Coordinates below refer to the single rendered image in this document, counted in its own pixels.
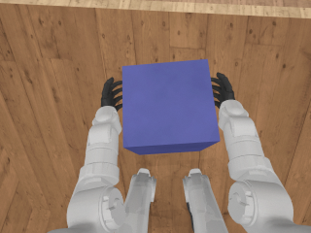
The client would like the carton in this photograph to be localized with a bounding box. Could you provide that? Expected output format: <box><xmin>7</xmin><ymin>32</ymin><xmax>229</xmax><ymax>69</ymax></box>
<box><xmin>121</xmin><ymin>59</ymin><xmax>221</xmax><ymax>155</ymax></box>

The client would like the robot right hand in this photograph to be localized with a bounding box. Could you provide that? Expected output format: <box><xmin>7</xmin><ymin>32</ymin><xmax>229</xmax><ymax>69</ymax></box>
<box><xmin>211</xmin><ymin>72</ymin><xmax>235</xmax><ymax>108</ymax></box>

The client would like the right robot forearm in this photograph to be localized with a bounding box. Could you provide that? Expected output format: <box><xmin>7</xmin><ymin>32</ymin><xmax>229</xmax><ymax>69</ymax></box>
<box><xmin>218</xmin><ymin>99</ymin><xmax>294</xmax><ymax>216</ymax></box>

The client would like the right robot upper arm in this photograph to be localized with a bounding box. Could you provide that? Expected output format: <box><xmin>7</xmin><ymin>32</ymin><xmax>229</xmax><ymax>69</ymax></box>
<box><xmin>227</xmin><ymin>179</ymin><xmax>311</xmax><ymax>233</ymax></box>

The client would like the left robot forearm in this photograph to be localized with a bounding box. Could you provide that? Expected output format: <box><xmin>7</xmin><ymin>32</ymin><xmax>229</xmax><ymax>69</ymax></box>
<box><xmin>66</xmin><ymin>106</ymin><xmax>122</xmax><ymax>225</ymax></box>

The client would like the robot left hand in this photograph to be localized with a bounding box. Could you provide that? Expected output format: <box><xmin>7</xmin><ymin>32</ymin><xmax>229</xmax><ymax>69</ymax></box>
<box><xmin>100</xmin><ymin>77</ymin><xmax>122</xmax><ymax>111</ymax></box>

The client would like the right robot thigh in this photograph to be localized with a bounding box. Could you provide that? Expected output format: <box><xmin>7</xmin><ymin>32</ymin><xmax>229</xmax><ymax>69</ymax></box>
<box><xmin>183</xmin><ymin>172</ymin><xmax>228</xmax><ymax>233</ymax></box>

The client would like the left robot upper arm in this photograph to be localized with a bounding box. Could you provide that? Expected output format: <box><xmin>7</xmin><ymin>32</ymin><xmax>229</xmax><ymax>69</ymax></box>
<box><xmin>47</xmin><ymin>185</ymin><xmax>126</xmax><ymax>233</ymax></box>

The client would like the right robot foot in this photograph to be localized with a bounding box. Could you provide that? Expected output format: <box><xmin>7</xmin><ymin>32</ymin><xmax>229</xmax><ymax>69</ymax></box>
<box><xmin>187</xmin><ymin>202</ymin><xmax>194</xmax><ymax>232</ymax></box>

